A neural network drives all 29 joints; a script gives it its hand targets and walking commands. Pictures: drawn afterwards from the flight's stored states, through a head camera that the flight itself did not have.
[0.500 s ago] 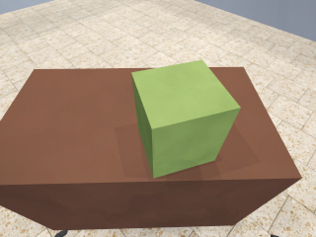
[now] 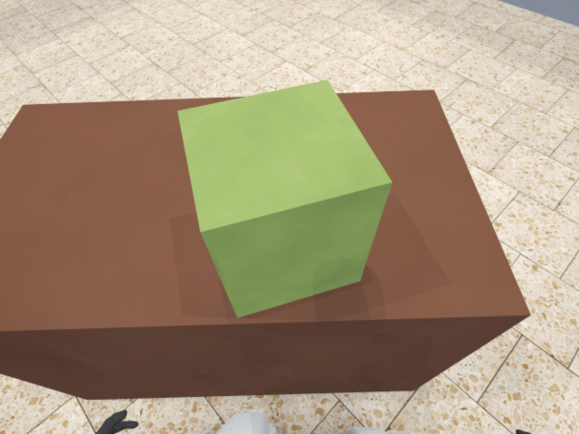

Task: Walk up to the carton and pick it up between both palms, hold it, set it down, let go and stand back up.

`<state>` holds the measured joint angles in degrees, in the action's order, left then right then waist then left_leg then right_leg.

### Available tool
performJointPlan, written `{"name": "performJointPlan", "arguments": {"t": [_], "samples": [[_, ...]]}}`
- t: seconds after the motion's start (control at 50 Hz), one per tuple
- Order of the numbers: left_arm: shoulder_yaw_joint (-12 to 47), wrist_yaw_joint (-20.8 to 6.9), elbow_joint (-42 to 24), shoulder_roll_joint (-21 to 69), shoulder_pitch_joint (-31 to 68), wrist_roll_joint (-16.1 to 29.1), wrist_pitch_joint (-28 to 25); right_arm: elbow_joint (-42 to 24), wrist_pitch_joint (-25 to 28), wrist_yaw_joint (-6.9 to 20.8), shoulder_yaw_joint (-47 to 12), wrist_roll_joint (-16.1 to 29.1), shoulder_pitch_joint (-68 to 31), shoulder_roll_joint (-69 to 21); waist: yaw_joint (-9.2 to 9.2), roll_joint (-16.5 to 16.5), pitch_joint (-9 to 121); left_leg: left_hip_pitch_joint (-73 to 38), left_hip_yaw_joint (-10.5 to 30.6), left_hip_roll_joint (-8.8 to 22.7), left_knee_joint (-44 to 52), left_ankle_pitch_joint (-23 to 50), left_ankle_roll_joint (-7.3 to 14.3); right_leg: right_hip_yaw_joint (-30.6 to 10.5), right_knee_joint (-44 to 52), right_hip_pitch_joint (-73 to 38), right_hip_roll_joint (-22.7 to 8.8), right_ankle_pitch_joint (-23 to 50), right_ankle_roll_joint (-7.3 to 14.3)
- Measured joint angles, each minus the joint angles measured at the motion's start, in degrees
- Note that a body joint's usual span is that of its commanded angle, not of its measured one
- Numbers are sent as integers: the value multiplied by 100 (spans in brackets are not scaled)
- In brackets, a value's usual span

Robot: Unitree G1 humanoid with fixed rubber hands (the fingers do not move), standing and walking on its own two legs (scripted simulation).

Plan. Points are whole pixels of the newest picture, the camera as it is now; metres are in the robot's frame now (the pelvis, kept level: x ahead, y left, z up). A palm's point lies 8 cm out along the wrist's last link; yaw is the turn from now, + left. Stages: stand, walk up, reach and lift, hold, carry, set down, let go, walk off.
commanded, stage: walk up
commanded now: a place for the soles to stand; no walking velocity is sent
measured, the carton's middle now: (279, 206) +0.41 +0.04 +0.05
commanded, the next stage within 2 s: reach and lift in 1.50 s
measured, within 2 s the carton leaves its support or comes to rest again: neither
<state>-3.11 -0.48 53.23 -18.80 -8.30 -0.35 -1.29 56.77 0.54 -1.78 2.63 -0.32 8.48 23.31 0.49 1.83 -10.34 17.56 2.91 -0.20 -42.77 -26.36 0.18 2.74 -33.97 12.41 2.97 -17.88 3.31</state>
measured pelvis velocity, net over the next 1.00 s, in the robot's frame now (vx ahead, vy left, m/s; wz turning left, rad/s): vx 0.01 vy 0.04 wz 0.08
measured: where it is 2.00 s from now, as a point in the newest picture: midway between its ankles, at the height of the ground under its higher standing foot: outside the picture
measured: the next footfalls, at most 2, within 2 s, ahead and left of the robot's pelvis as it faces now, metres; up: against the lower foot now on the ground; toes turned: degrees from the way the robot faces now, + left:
left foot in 0.04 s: +0.07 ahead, +0.12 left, +0.00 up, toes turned +0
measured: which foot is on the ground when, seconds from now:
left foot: up 0.00-0.02, down 0.04-1.00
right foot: down 0.00-1.00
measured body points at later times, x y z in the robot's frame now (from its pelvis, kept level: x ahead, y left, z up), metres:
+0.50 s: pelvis +0.01 +0.02 +0.01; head +0.02 +0.02 +0.46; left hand +0.10 +0.34 -0.10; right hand +0.15 -0.27 -0.11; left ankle +0.03 +0.12 -0.73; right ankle +0.01 -0.09 -0.73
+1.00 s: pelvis +0.01 +0.04 +0.02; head +0.03 +0.04 +0.47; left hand +0.06 +0.34 -0.12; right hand +0.15 -0.25 -0.11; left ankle +0.03 +0.12 -0.73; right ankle +0.01 -0.09 -0.73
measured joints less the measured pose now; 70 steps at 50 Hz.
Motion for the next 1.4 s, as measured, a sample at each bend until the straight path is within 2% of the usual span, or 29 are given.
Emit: {"name": "performJointPlan", "arguments": {"t": [0.02, 0.06, 0.08, 0.12, 0.22, 0.38, 0.74, 1.0, 1.4], "samples": [[6, 16, -1, -11, 20, 17, 0, -9, -1, 17, -12, -16, -16, -41, -19, -8, -17, -95, -27, 4, 233, 146, 35, 38, -76, 13, -16, -53, -6], [13, 45, 19, -64, 94, 44, 25, -8, 9, 51, -31, -63, -76, -155, -41, -127, -95, -276, -82, -62, 663, 1106, 60, 52, -285, 33, -124, -183, -36], [16, 56, 41, -94, 142, 71, 44, -3, 20, 70, -43, -87, -109, -227, -25, -237, -133, -348, -131, -141, 748, 1239, 45, 10, -364, 33, -212, -232, -62], [40, 67, 80, -110, 215, 116, 80, -15, 29, 118, -104, -90, -132, -303, -12, -319, -69, -363, -139, -214, 822, 1106, 34, -47, -343, 48, -272, -182, -142], [99, 30, 229, -50, 315, -1, -28, 34, -70, 225, -181, -1, -322, -337, -31, -141, 121, -359, 11, -119, 896, 1059, -5, 82, 124, -154, -159, -1, -65], [167, 46, 455, -133, 418, 21, -49, 123, -26, 269, -160, 25, -483, -249, -22, -84, 362, -560, 64, -277, 1278, 1255, 127, 130, 453, -371, -318, 113, -219], [217, 35, 938, -175, 367, 16, -30, 500, 19, 275, -199, -8, -481, -338, 82, -265, 508, -764, 138, -396, 1946, 1618, 247, 166, 1206, -648, -428, 486, -362], [215, 64, 1050, -125, 230, 15, -11, 535, 16, 236, -176, 19, -460, -376, 95, -223, 543, -838, 177, -467, 2086, 1661, 284, 180, 1292, -717, -496, 477, -408], [132, 90, 828, -188, 397, -7, 16, 350, -68, 255, -127, -4, -476, -288, 52, -144, 462, -686, 274, -539, 1887, 1598, 283, 254, 1023, -578, -559, 326, -415]]}}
